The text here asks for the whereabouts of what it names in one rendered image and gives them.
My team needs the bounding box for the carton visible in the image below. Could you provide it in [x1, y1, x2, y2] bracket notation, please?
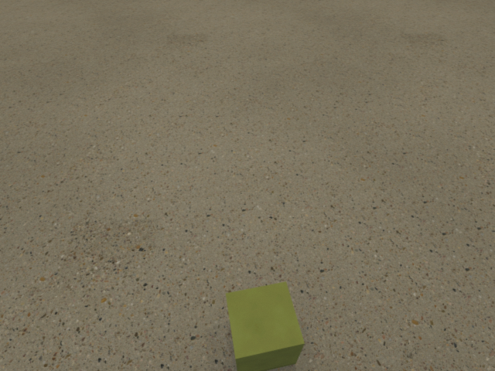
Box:
[226, 282, 305, 371]

